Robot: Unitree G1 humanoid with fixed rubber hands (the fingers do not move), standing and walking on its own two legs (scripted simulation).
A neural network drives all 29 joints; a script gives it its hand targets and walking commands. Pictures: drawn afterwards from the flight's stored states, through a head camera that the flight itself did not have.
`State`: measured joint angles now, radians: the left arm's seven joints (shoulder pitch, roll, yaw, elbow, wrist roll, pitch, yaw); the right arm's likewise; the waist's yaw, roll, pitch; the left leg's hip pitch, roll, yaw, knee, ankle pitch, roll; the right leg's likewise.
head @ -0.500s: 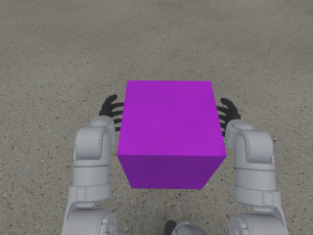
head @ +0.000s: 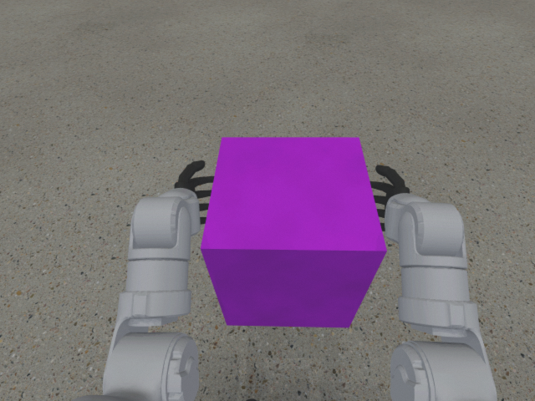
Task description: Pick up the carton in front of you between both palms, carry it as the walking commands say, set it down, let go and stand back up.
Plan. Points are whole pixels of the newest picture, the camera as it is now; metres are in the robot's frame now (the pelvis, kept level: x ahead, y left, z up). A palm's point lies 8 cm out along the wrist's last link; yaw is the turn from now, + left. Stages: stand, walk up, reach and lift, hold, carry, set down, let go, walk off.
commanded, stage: carry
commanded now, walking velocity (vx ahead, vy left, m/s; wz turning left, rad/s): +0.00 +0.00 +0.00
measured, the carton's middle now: (288, 237) +0.36 +0.00 +0.05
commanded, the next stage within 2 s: none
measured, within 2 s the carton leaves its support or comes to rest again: neither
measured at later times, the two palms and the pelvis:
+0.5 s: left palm (210, 144) +0.49 +0.14 +0.13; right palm (386, 151) +0.49 -0.16 +0.12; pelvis +0.14 +0.00 +0.00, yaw +0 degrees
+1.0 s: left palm (208, 152) +0.47 +0.14 +0.13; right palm (388, 156) +0.47 -0.16 +0.13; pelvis +0.13 -0.01 +0.00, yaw +0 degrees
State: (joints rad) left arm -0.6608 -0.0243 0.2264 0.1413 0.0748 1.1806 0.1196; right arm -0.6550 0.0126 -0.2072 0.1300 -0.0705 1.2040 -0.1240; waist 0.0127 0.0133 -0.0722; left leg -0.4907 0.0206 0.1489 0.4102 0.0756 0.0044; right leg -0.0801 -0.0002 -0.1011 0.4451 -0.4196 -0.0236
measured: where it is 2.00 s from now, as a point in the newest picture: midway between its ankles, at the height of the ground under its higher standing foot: outside the picture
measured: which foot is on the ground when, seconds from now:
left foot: down 0.00-1.00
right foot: down 0.00-0.00, up 0.02-0.26, down 0.28-1.00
